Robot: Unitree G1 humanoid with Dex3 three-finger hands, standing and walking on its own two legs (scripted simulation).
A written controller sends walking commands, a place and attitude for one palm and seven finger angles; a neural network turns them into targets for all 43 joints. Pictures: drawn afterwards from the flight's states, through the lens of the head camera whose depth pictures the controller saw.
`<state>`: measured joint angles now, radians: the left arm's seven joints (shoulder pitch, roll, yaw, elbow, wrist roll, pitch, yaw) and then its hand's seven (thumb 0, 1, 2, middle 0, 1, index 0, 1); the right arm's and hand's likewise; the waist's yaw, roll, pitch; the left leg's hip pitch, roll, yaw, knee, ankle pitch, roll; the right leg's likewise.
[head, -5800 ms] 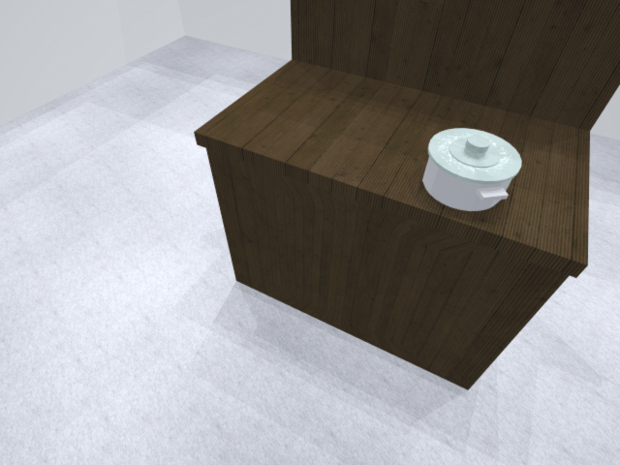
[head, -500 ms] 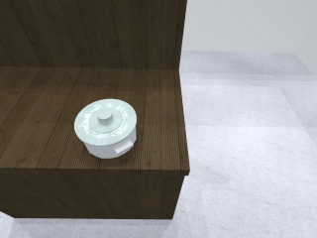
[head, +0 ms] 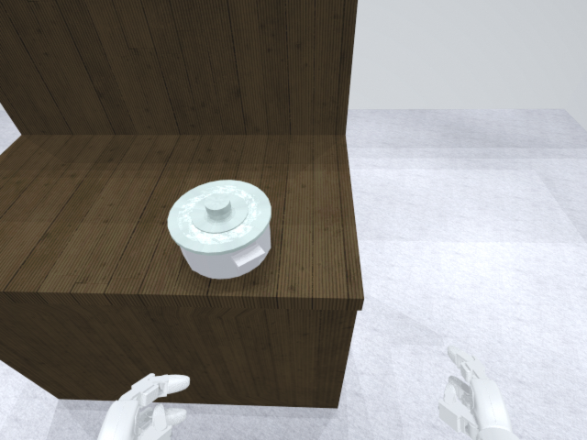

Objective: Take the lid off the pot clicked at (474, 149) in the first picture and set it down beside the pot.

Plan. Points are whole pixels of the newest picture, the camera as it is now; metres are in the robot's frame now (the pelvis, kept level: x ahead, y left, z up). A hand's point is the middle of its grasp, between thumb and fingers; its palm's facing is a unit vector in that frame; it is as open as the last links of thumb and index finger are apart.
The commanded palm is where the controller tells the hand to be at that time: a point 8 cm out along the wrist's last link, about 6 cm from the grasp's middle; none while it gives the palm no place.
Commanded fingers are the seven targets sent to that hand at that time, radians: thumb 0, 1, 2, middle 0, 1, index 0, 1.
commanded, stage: lift the closed hand beside the body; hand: left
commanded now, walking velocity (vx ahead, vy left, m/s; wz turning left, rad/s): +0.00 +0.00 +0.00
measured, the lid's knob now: (217, 204) +0.48 +0.17 +0.05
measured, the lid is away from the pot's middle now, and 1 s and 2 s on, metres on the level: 0.00 0.00 0.00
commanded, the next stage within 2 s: raise the hand higher, near the body in 0.26 s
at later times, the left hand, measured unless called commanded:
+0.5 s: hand out of the picture +0.12 +0.25 -0.01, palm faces +0.22 -0.90 -0.37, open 3.1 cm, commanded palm +0.08 +0.28 +0.03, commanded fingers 0.00 0.90 0.90 -1.30 -1.50 -1.30 -1.50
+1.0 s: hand (88, 391) +0.16 +0.25 +0.06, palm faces +0.28 -0.88 -0.40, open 3.1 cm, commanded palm +0.12 +0.28 +0.10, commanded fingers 0.00 0.90 0.90 -1.30 -1.50 -1.30 -1.50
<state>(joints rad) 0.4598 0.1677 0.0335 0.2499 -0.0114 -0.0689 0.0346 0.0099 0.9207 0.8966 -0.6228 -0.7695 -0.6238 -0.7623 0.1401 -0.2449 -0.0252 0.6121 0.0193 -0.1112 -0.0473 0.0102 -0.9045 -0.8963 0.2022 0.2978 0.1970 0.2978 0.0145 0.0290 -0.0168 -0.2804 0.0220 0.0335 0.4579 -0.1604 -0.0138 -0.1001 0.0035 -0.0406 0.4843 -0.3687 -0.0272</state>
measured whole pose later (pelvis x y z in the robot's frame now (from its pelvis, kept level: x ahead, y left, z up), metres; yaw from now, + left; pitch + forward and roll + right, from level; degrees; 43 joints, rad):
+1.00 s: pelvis +0.01 +0.01 +0.01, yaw +0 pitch -3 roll +0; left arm 0.65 0.29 0.17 -0.27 -0.04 -0.08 0.08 0.01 0.90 0.90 -1.29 -1.50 -1.29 -1.49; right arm 0.17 -0.20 0.01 0.59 0.00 -0.10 -0.08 0.01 -0.90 -0.90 0.20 0.30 0.20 0.30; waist 0.06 0.05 0.03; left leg -0.20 0.02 0.04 0.41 -0.16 0.00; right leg 0.01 0.00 -0.03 0.37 -0.32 -0.01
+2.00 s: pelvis -0.02 +0.03 +0.00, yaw +1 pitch -1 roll -1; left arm 0.14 0.63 0.02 -0.20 0.77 0.03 -0.20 0.00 0.06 1.19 -0.95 -0.46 -0.95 -0.45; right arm 0.08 -0.26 0.01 0.59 0.04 0.13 0.01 0.01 -0.90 -0.90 0.20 0.30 0.20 0.30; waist 0.06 0.13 0.04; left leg -0.30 0.00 0.03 0.43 -0.11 0.03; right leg -0.10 -0.02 -0.05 0.41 -0.30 0.01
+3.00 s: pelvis -0.01 +0.02 +0.00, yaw +1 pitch +0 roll +0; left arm -0.34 0.58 -0.14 0.13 0.81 0.15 -0.33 0.00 -0.27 1.40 -0.85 -0.09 -0.85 -0.08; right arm 0.10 -0.29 0.01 0.61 0.07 0.14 0.02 0.01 -0.90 -0.90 0.20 0.30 0.20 0.30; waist 0.02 0.12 0.04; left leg -0.33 0.00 0.02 0.45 -0.12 0.02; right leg -0.14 -0.02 -0.06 0.47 -0.33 0.00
